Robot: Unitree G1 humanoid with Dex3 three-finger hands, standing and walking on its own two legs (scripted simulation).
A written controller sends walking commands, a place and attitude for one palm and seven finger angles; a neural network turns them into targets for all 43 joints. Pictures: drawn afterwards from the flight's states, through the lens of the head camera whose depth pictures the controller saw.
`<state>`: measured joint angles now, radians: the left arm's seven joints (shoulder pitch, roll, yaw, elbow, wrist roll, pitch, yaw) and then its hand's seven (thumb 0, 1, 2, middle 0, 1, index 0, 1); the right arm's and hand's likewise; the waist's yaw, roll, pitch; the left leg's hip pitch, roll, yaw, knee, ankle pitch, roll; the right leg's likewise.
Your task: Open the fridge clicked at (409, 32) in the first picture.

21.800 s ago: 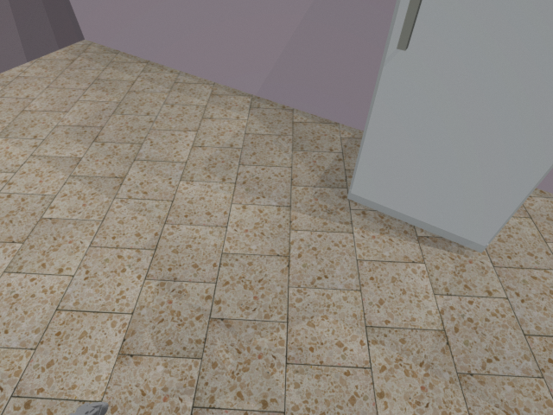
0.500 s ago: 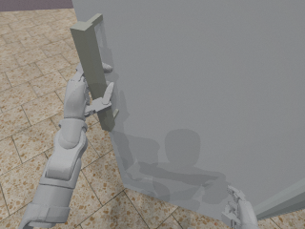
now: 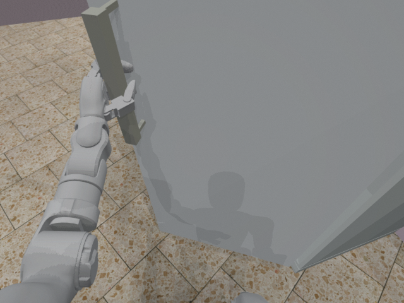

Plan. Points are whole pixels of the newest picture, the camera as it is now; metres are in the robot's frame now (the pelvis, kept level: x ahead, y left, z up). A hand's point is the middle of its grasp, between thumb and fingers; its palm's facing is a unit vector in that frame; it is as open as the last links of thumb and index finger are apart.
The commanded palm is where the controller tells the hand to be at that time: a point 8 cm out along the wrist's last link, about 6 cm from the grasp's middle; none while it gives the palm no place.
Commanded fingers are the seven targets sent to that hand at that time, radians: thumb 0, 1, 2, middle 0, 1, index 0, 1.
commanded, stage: stop walking and hold the door back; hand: left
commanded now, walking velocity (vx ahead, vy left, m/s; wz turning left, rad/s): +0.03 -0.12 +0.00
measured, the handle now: (124, 83) +0.49 +0.17 +0.19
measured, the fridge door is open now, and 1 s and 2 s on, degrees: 55 55 55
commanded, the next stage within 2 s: loosen the grip on the handle in 0.70 s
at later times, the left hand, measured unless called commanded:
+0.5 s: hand (125, 102) +0.44 +0.16 +0.18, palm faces +0.09 -0.98 -0.16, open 6.0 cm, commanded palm +0.41 +0.22 +0.16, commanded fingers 0.00 0.90 0.90 -0.45 -1.40 -0.45 -1.40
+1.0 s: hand (123, 92) +0.45 +0.16 +0.19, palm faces +0.10 -0.98 -0.16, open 7.8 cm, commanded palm +0.40 +0.21 +0.18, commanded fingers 0.00 -0.43 0.26 -0.44 -1.38 -0.44 -1.38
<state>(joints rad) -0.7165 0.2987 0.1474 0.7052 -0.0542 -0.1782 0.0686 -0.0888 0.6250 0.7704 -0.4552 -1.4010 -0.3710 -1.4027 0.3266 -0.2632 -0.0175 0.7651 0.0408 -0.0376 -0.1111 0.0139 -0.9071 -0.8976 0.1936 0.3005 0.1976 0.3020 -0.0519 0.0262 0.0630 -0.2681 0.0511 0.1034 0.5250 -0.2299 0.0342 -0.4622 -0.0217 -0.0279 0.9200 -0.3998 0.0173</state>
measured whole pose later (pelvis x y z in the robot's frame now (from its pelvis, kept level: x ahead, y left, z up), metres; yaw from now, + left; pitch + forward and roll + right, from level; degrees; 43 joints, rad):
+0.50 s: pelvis +0.00 +0.01 +0.00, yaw -5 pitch -1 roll +0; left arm -0.60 0.34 0.19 0.53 -0.03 -0.19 0.04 -0.10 0.61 0.72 -0.46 -1.40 -0.40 -1.40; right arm 0.17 -0.27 0.00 0.66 0.03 -0.04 -0.10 0.01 -0.90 -0.90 0.20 0.30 0.20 0.30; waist -0.04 -0.02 0.06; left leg -0.27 0.02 0.07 0.55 -0.26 0.01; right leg -0.32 -0.04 -0.01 0.53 -0.20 0.03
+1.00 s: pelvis +0.00 +0.00 +0.00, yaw -6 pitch +0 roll +0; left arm -0.66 0.36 0.23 0.64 -0.02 -0.19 0.01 -0.07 0.32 0.66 -0.46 -1.40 -0.41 -1.40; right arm 0.33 -0.21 0.01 0.70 0.00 -0.16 -0.03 0.01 -0.90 -0.90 0.20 0.30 0.20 0.30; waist -0.04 -0.03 0.01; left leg -0.26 0.04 0.08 0.49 -0.24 0.00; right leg -0.31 -0.02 -0.01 0.48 -0.17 0.00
